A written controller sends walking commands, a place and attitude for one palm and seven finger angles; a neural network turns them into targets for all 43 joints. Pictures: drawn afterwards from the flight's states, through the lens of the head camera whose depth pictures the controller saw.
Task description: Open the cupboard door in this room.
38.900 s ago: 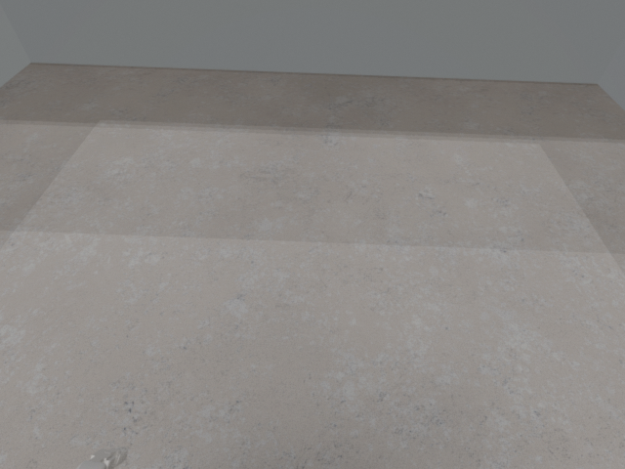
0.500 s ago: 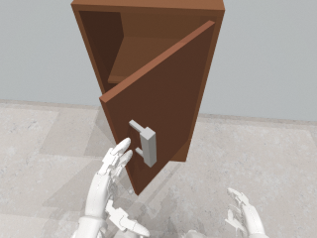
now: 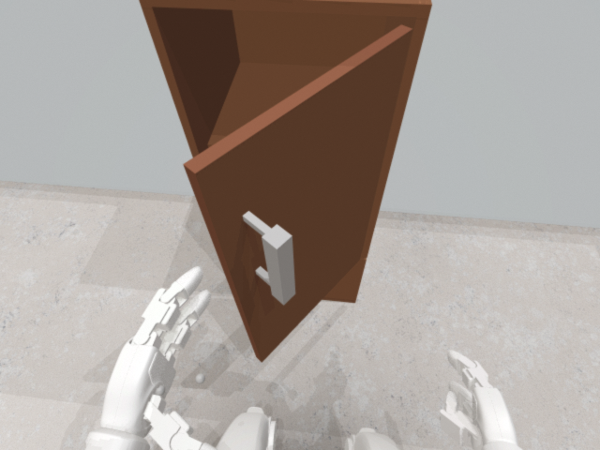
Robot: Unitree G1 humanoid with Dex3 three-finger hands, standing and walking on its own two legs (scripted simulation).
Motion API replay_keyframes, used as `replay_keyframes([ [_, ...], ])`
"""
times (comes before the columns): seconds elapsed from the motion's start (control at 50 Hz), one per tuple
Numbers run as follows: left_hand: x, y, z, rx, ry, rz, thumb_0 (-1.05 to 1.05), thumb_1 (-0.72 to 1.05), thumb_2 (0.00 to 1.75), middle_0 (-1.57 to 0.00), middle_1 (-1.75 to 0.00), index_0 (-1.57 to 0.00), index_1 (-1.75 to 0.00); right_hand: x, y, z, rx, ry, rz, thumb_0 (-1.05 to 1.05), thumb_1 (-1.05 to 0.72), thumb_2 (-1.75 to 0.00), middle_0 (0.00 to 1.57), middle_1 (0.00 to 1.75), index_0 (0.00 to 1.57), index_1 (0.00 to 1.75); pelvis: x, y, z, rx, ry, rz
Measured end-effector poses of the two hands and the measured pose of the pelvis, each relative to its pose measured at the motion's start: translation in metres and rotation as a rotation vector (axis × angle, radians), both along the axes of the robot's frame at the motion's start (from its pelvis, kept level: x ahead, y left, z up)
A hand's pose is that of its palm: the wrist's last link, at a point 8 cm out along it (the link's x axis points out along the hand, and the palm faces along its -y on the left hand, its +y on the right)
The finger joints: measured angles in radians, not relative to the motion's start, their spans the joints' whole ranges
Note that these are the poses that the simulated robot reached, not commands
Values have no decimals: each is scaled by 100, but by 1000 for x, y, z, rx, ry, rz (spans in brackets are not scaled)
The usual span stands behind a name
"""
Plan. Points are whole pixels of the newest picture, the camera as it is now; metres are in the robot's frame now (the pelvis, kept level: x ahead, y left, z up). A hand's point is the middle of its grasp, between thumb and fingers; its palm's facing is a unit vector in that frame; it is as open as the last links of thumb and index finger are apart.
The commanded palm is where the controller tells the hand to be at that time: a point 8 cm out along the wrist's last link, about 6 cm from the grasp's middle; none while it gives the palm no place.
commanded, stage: draw the hand back to the body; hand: left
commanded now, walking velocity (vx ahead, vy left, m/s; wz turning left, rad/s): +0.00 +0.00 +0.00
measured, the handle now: (268, 259) +0.34 +0.07 +0.07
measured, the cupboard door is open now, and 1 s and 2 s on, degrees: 54 54 54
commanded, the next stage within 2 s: step back with the hand held close in 1.48 s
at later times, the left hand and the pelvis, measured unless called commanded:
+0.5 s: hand (90, 349) +0.20 +0.20 +0.15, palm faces +0.06 -0.97 -0.22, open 15.7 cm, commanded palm +0.16 +0.25 +0.17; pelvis +0.02 +0.02 +0.05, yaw +0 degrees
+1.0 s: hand out of the picture +0.23 +0.27 +0.23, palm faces +0.38 -0.83 -0.42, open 10.3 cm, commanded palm +0.18 +0.32 +0.25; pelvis +0.04 +0.03 +0.10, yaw -1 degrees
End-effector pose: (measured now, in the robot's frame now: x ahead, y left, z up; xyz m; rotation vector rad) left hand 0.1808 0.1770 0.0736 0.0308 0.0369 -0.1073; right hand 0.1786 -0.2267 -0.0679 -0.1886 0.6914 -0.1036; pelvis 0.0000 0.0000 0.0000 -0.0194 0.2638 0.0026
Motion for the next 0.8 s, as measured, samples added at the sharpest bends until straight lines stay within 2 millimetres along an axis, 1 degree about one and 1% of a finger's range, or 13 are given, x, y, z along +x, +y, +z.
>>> replay_keyframes([
  [0.06, 1, 9, 16, 26, -26, 11, -1, -50, 30, -15, -30, -16, -30, -4, 5, 5, 13, -3, -11, 2, -91, -90, 20, 30, 20, 30, -1, 2, 5, -2, -20, -2],
  [0.14, -1, 22, 40, 43, -52, 37, -1, -50, 30, -15, -30, -16, -30, -8, 13, 17, 32, -16, -21, 2, -91, -90, 20, 30, 20, 30, 1, 6, 17, -6, -50, 0],
  [0.2, -2, 29, 47, 33, -38, 42, -1, -50, 30, -15, -30, -16, -30, -9, 16, 28, 31, -33, -21, 2, -91, -90, 20, 30, 20, 30, 3, 9, 24, -10, -67, 2],
  [0.32, -4, 40, 51, 26, 9, 23, -1, -50, 30, -15, -30, -15, -30, -6, 17, 47, 0, -71, -17, 2, -90, -90, 21, 30, 20, 30, 6, 15, 35, -15, -97, 2],
  [0.42, -6, 57, 75, 48, -47, 46, -1, -47, 31, -15, -30, -16, -30, 0, 20, 59, -6, -100, -15, 2, -91, -90, 20, 30, 20, 30, 11, 19, 42, -19, -122, 3],
  [0.48, -7, 68, 90, 170, -35, 130, -1, -42, 33, -15, -30, -16, -30, 4, 25, 64, -16, -92, -17, 2, -91, -90, 20, 30, 20, 30, 15, 22, 50, -16, -143, -2],
  [0.54, -10, 77, 98, 240, 7, 223, -1, -34, 36, -16, -30, -16, -30, 9, 32, 70, -10, -87, -18, 2, -91, -90, 20, 30, 20, 30, 18, 25, 59, -14, -164, -2],
  [0.66, -13, 95, 110, 324, 58, 331, -1, -16, 44, -16, -30, -17, -30, 17, 47, 77, -7, -66, 17, 2, -91, -90, 20, 30, 20, 30, 24, 30, 73, -5, -204, -2],
  [0.8, -5, 119, 142, 387, -12, 427, -1, 8, 54, -17, -30, -18, -30, 28, 56, 84, -6, -63, 59, 2, -90, -90, 21, 30, 20, 30, 32, 34, 85, 1, -253, -1],
])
